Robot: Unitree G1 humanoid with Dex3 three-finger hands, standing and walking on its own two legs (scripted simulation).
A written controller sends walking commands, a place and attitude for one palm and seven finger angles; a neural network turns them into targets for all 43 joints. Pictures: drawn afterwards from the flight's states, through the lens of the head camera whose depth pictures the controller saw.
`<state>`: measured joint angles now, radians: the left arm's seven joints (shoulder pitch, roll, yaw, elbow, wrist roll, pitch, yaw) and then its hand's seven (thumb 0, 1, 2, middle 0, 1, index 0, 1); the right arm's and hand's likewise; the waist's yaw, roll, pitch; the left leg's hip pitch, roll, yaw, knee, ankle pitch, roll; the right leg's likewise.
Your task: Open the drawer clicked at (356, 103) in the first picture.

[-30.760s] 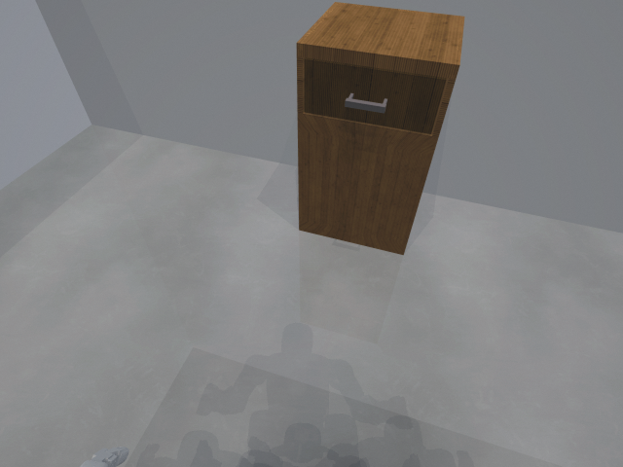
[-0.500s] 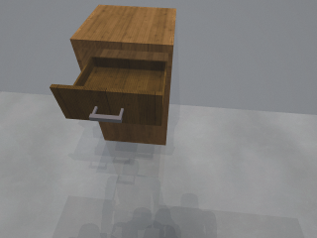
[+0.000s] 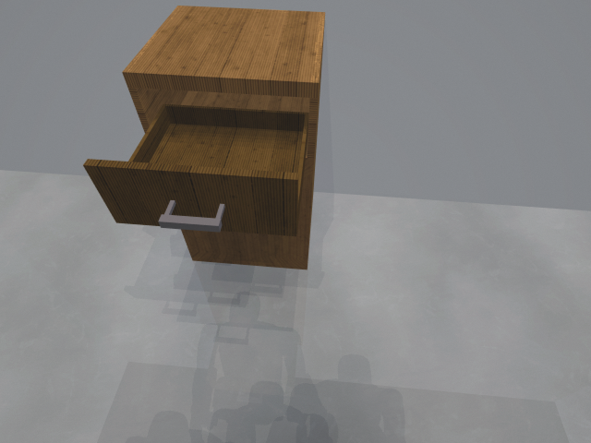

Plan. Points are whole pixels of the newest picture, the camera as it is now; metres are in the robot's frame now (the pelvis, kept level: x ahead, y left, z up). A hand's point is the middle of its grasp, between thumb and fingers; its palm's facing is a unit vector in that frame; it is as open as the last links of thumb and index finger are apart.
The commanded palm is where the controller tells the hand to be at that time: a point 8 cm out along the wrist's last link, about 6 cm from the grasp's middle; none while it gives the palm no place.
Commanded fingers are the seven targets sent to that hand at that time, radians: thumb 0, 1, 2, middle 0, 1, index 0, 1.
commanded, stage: stand and wait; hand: left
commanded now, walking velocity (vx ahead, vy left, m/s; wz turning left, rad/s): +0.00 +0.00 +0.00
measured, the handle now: (193, 215) +0.55 +0.24 -0.09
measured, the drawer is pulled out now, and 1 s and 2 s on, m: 0.29 0.29 0.29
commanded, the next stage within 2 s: none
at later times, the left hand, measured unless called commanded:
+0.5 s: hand out of the picture +0.00 +0.15 -0.17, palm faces +0.05 -0.98 -0.18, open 7.4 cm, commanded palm none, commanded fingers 0.00 0.90 0.90 -0.20 -0.30 -0.20 -0.30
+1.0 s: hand out of the picture +0.01 +0.14 -0.17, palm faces +0.06 -0.98 -0.18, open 7.4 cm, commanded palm none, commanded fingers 0.00 0.90 0.90 -0.20 -0.30 -0.20 -0.30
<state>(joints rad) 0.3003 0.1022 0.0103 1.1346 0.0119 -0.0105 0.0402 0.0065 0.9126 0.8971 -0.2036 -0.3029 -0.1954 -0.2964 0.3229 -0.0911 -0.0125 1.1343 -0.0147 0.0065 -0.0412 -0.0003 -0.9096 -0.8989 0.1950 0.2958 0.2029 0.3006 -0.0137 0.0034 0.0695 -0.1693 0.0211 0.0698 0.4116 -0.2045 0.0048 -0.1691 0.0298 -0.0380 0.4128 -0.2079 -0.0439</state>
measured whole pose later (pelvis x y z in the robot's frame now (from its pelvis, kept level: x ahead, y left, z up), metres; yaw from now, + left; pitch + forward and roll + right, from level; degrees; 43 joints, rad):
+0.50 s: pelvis +0.02 -0.01 +0.00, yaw +0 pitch -2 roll +0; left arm 0.29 0.11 0.01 1.14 0.01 -0.01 0.04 0.01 0.91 0.90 -0.20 -0.30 -0.20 -0.30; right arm 0.30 -0.10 -0.01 1.14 -0.01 0.00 -0.05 0.00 -0.91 -0.90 0.20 0.30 0.20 0.30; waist -0.01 0.01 0.07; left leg -0.14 0.03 0.06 0.39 -0.22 -0.01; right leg -0.14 0.04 -0.05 0.40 -0.23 -0.05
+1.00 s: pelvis +0.03 -0.02 +0.00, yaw +1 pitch -2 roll +0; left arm 0.29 0.10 0.01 1.15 0.01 -0.02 0.04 0.01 0.91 0.90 -0.20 -0.30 -0.20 -0.30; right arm 0.30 -0.10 -0.01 1.14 -0.01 0.01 -0.05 0.00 -0.91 -0.90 0.20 0.30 0.20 0.30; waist -0.01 0.01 0.07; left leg -0.13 0.04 0.05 0.39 -0.23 -0.03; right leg -0.12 0.05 -0.06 0.39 -0.24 -0.07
